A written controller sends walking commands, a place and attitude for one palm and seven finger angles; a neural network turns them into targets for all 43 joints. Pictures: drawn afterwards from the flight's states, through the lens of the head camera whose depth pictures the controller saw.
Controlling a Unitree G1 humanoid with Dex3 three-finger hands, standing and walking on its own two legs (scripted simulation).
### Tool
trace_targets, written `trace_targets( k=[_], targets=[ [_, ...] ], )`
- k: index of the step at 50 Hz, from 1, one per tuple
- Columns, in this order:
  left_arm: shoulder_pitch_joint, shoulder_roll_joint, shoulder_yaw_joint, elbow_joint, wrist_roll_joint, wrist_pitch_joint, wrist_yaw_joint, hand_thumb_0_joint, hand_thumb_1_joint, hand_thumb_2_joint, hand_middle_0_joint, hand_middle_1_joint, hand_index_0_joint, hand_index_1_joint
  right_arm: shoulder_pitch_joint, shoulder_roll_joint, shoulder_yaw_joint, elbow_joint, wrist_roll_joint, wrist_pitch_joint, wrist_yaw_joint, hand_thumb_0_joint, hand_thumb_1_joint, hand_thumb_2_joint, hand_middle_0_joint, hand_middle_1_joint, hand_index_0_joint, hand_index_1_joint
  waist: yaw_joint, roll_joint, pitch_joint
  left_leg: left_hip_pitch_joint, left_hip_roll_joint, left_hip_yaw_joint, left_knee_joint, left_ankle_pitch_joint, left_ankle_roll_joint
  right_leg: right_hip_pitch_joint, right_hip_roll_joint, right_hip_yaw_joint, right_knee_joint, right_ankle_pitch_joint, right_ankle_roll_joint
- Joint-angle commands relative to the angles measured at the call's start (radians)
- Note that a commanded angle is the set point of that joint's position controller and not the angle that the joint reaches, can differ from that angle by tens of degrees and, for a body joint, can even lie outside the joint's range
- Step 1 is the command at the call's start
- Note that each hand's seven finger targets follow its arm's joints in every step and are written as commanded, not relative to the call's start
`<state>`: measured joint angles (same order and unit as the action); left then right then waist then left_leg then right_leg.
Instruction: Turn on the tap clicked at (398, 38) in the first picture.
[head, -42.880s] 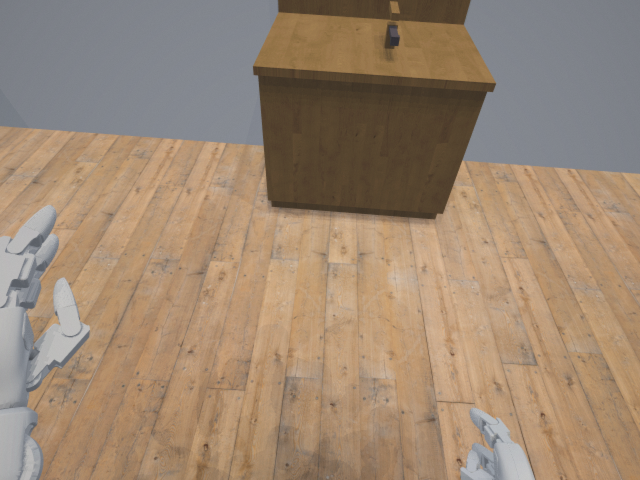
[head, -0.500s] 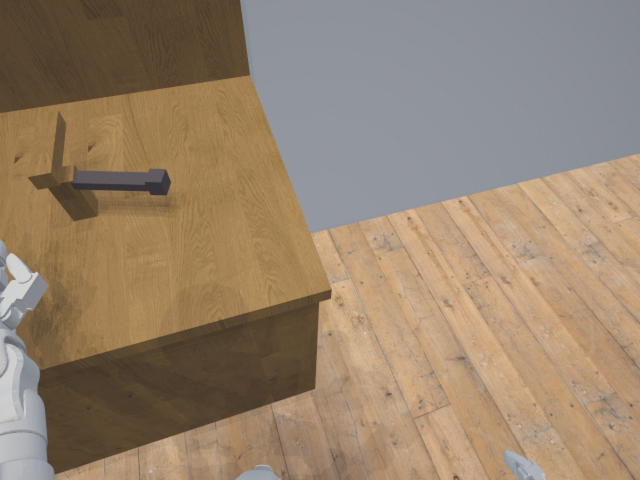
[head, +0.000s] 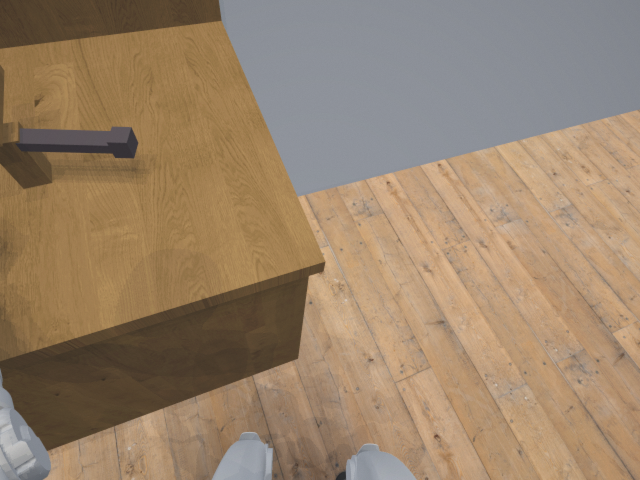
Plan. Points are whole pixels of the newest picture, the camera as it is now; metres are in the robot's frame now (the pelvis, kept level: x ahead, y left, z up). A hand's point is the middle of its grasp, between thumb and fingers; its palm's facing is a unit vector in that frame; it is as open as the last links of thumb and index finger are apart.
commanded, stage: reach beside the lever's end, fingers flat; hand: left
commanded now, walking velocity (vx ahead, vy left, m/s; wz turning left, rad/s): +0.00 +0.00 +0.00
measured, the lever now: (123, 142) +0.51 +0.27 +0.07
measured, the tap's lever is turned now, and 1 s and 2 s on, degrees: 71 71 71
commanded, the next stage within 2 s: push the lever round in 0.32 s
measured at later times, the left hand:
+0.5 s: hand out of the picture +0.37 +0.40 +0.06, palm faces +0.59 -0.80 -0.10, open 7.8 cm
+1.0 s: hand (6, 231) +0.37 +0.36 +0.07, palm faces +0.59 -0.80 -0.09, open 7.8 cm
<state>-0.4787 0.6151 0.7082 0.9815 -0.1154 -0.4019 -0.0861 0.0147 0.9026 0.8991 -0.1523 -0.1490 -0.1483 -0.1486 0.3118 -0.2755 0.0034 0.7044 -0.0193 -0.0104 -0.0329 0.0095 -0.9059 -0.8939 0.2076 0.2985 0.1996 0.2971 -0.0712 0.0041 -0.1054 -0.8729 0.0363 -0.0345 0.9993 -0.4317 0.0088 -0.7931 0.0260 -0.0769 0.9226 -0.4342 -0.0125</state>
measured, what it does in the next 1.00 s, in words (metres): stands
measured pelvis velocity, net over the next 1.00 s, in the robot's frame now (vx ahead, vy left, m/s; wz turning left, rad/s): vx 0.01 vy -0.01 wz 0.00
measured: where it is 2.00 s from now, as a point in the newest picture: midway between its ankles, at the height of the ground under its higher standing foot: outside the picture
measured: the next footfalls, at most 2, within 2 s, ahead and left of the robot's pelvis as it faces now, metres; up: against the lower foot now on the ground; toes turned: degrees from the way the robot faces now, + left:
none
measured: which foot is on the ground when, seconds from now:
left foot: down 0.00-1.00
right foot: down 0.00-1.00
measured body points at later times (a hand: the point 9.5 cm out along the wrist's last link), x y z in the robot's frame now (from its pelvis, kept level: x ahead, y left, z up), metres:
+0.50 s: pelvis +0.01 +0.01 +0.00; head +0.11 +0.04 +0.44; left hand +0.34 +0.44 +0.07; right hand +0.08 -0.26 -0.10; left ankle +0.02 +0.11 -0.68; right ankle +0.00 -0.12 -0.68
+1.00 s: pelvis +0.01 -0.01 +0.01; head +0.09 +0.01 +0.45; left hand +0.34 +0.40 +0.07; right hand +0.09 -0.27 -0.11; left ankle +0.02 +0.11 -0.68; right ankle +0.00 -0.12 -0.68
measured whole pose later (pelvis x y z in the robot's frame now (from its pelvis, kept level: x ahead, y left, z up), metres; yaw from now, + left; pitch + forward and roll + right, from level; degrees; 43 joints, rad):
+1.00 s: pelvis +0.01 -0.01 +0.01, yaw +0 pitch +16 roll -3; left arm -0.37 0.49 0.65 0.80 -0.13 -0.36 -0.01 0.01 0.90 0.90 -0.15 -0.15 -0.15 -0.15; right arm 0.29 -0.25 0.00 0.68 -0.01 0.01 -0.03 0.01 -0.91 -0.89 0.21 0.30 0.20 0.30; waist -0.06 0.01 -0.12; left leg -0.81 0.04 -0.03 0.97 -0.44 0.00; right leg -0.74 0.03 -0.07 0.89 -0.44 -0.02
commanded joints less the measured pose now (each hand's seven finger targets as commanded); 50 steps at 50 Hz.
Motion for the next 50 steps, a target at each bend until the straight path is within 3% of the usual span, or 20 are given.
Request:
trace_targets(
  k=[1, 3, 4, 5, 7, 10, 14, 17, 19, 21, 24, 25, 28, 33, 34, 36, 40, 42, 48, 50],
  targets=[
    [-0.283, 0.362, 0.021, -0.202, -0.011, -0.073, -0.020, 0.000, 0.900, 0.900, -0.150, -0.150, -0.150, -0.150, 0.091, -0.199, -0.066, -0.074, 0.003, -0.012, -0.017, 0.000, -0.900, -0.900, 0.200, 0.300, 0.200, 0.300, 0.013, 0.180, -0.376, 0.325, -0.017, -0.048, -0.124, 0.304, 0.014, 0.082, 0.029, 0.037, -0.097, 0.205, -0.010],
    [-0.277, 0.363, 0.022, -0.196, -0.016, -0.063, -0.017, 0.000, 0.900, 0.900, -0.150, -0.150, -0.150, -0.150, 0.096, -0.200, -0.065, -0.076, 0.004, -0.006, -0.015, 0.000, -0.900, -0.900, 0.200, 0.300, 0.200, 0.300, 0.010, 0.159, -0.374, 0.322, -0.016, -0.054, -0.128, 0.301, 0.013, 0.076, 0.032, 0.031, -0.100, 0.196, -0.009],
    [-0.277, 0.383, 0.039, -0.208, -0.017, -0.064, -0.012, 0.000, 0.900, 0.900, -0.150, -0.150, -0.150, -0.150, 0.095, -0.200, -0.064, -0.077, 0.004, -0.002, -0.015, 0.000, -0.900, -0.900, 0.200, 0.300, 0.200, 0.300, 0.019, 0.174, -0.376, 0.318, -0.015, -0.056, -0.133, 0.300, 0.011, 0.083, 0.032, 0.031, -0.101, 0.192, -0.010],
    [-0.300, 0.363, 0.018, -0.236, -0.016, -0.067, -0.008, 0.000, 0.900, 0.900, -0.150, -0.150, -0.150, -0.150, 0.092, -0.198, -0.064, -0.080, 0.003, -0.001, -0.014, 0.000, -0.900, -0.900, 0.200, 0.300, 0.200, 0.300, 0.011, 0.194, -0.382, 0.340, -0.014, -0.059, -0.135, 0.302, 0.008, 0.073, 0.033, 0.029, -0.101, 0.187, -0.010],
    [-0.259, 0.362, 0.031, -0.306, -0.013, -0.071, 0.013, 0.000, 0.900, 0.900, -0.150, -0.150, -0.150, -0.150, 0.096, -0.195, -0.070, -0.082, 0.001, 0.001, -0.010, 0.000, -0.900, -0.900, 0.200, 0.300, 0.200, 0.300, 0.026, 0.247, -0.428, 0.416, -0.006, -0.067, -0.143, 0.379, -0.003, 0.079, 0.036, 0.026, -0.103, 0.207, -0.014],
    [-0.183, 0.357, 0.054, -0.292, -0.018, -0.049, 0.034, 0.000, 0.900, 0.900, -0.150, -0.150, -0.150, -0.150, 0.091, -0.190, -0.069, -0.085, 0.001, 0.007, -0.004, 0.000, -0.900, -0.900, 0.200, 0.300, 0.200, 0.300, 0.026, 0.184, -0.384, 0.363, -0.009, -0.056, -0.145, 0.375, 0.004, 0.110, 0.040, 0.026, -0.111, 0.226, -0.010],
    [-0.161, 0.364, 0.067, -0.263, -0.018, -0.036, 0.031, 0.000, 0.900, 0.900, -0.150, -0.150, -0.150, -0.150, 0.084, -0.186, -0.064, -0.094, 0.005, 0.012, -0.005, 0.000, -0.900, -0.900, 0.200, 0.300, 0.200, 0.300, 0.025, 0.166, -0.319, 0.300, -0.014, -0.041, -0.152, 0.334, 0.013, 0.124, 0.038, 0.030, -0.116, 0.226, -0.009],
    [-0.154, 0.378, 0.082, -0.325, -0.015, -0.058, 0.030, 0.000, 0.900, 0.900, -0.150, -0.150, -0.150, -0.150, 0.086, -0.186, -0.070, -0.099, 0.002, 0.010, -0.005, 0.000, -0.900, -0.900, 0.200, 0.300, 0.200, 0.300, 0.035, 0.198, -0.363, 0.354, -0.009, -0.046, -0.150, 0.390, 0.007, 0.129, 0.041, 0.031, -0.110, 0.242, -0.012],
    [-0.133, 0.344, 0.060, -0.350, -0.023, -0.061, 0.022, 0.000, 0.900, 0.900, -0.150, -0.150, -0.150, -0.150, 0.083, -0.183, -0.071, -0.101, 0.001, 0.009, -0.001, 0.000, -0.900, -0.900, 0.200, 0.300, 0.200, 0.300, 0.033, 0.222, -0.373, 0.384, -0.007, -0.049, -0.142, 0.431, 0.001, 0.118, 0.042, 0.028, -0.108, 0.251, -0.013],
    [-0.123, 0.313, 0.048, -0.322, -0.037, -0.054, 0.011, 0.000, 0.900, 0.900, -0.150, -0.150, -0.150, -0.150, 0.084, -0.183, -0.071, -0.090, 0.005, 0.009, -0.005, 0.000, -0.900, -0.900, 0.200, 0.300, 0.200, 0.300, 0.017, 0.170, -0.338, 0.365, -0.005, -0.049, -0.136, 0.423, 0.008, 0.114, 0.043, 0.029, -0.112, 0.259, -0.010],
    [-0.119, 0.270, 0.011, -0.330, -0.054, -0.039, -0.012, 0.000, 0.900, 0.900, -0.150, -0.150, -0.150, -0.150, 0.074, -0.180, -0.072, -0.094, 0.011, 0.001, -0.008, 0.000, -0.900, -0.900, 0.200, 0.300, 0.200, 0.300, 0.023, 0.186, -0.332, 0.362, -0.011, -0.044, -0.140, 0.401, 0.007, 0.115, 0.039, 0.029, -0.118, 0.254, -0.011],
    [-0.129, 0.272, 0.007, -0.334, -0.057, -0.034, -0.015, 0.000, 0.900, 0.900, -0.150, -0.150, -0.150, -0.150, 0.073, -0.183, -0.072, -0.094, 0.012, 0.001, -0.012, 0.000, -0.900, -0.900, 0.200, 0.300, 0.200, 0.300, 0.015, 0.161, -0.332, 0.357, -0.011, -0.047, -0.141, 0.386, 0.009, 0.113, 0.039, 0.028, -0.119, 0.248, -0.010],
    [-0.180, 0.222, -0.047, -0.411, -0.053, -0.036, 0.001, 0.000, 0.900, 0.900, -0.150, -0.150, -0.150, -0.150, 0.068, -0.176, -0.073, -0.092, 0.013, -0.008, -0.017, 0.000, -0.900, -0.900, 0.200, 0.300, 0.200, 0.300, 0.010, 0.203, -0.360, 0.427, -0.006, -0.064, -0.149, 0.428, -0.004, 0.096, 0.036, 0.026, -0.122, 0.241, -0.011],
    [-0.171, 0.212, -0.040, -0.426, -0.040, -0.030, 0.050, 0.000, 0.900, 0.900, -0.150, -0.150, -0.150, -0.150, 0.058, -0.167, -0.071, -0.084, 0.009, -0.014, -0.020, 0.000, -0.900, -0.900, 0.200, 0.300, 0.200, 0.300, 0.018, 0.193, -0.355, 0.411, -0.010, -0.058, -0.152, 0.418, -0.008, 0.117, 0.031, 0.030, -0.120, 0.256, -0.013],
    [-0.151, 0.239, -0.013, -0.414, -0.038, -0.028, 0.059, 0.000, 0.900, 0.900, -0.150, -0.150, -0.150, -0.150, 0.056, -0.169, -0.071, -0.083, 0.008, -0.014, -0.020, 0.000, -0.900, -0.900, 0.200, 0.300, 0.200, 0.300, 0.025, 0.169, -0.358, 0.398, -0.009, -0.056, -0.155, 0.405, -0.007, 0.133, 0.032, 0.030, -0.121, 0.257, -0.013],
    [-0.137, 0.230, -0.017, -0.432, -0.028, -0.027, 0.072, 0.000, 0.900, 0.900, -0.150, -0.150, -0.150, -0.150, 0.049, -0.164, -0.069, -0.090, 0.010, -0.012, -0.018, 0.000, -0.900, -0.900, 0.200, 0.300, 0.200, 0.300, 0.030, 0.189, -0.355, 0.395, -0.010, -0.046, -0.153, 0.419, -0.002, 0.149, 0.028, 0.036, -0.120, 0.276, -0.014],
    [-0.136, 0.213, -0.023, -0.399, -0.028, -0.019, 0.086, 0.000, 0.900, 0.900, -0.150, -0.150, -0.150, -0.150, 0.042, -0.159, -0.065, -0.099, 0.009, -0.011, -0.016, 0.000, -0.900, -0.900, 0.200, 0.300, 0.200, 0.300, 0.028, 0.130, -0.324, 0.338, -0.019, -0.034, -0.158, 0.366, 0.005, 0.173, 0.028, 0.036, -0.124, 0.282, -0.011],
    [-0.130, 0.238, 0.002, -0.373, -0.024, -0.019, 0.090, 0.000, 0.900, 0.900, -0.150, -0.150, -0.150, -0.150, 0.041, -0.158, -0.062, -0.098, 0.010, -0.009, -0.015, 0.000, -0.900, -0.900, 0.200, 0.300, 0.200, 0.300, 0.031, 0.122, -0.325, 0.307, -0.021, -0.025, -0.153, 0.341, 0.011, 0.189, 0.025, 0.044, -0.121, 0.289, -0.009],
    [-0.142, 0.207, -0.032, -0.407, -0.024, -0.040, 0.082, 0.000, 0.900, 0.900, -0.150, -0.150, -0.150, -0.150, 0.040, -0.154, -0.064, -0.100, 0.010, -0.008, -0.012, 0.000, -0.900, -0.900, 0.200, 0.300, 0.200, 0.300, 0.028, 0.160, -0.349, 0.325, -0.024, -0.015, -0.145, 0.345, 0.014, 0.199, 0.025, 0.055, -0.123, 0.304, -0.010],
    [-0.153, 0.199, -0.038, -0.377, -0.030, -0.037, 0.078, 0.000, 0.900, 0.900, -0.150, -0.150, -0.150, -0.150, 0.040, -0.157, -0.064, -0.094, 0.013, -0.008, -0.015, 0.000, -0.900, -0.900, 0.200, 0.300, 0.200, 0.300, 0.015, 0.112, -0.322, 0.296, -0.024, -0.017, -0.146, 0.307, 0.018, 0.189, 0.026, 0.054, -0.128, 0.289, -0.006]
  ],
)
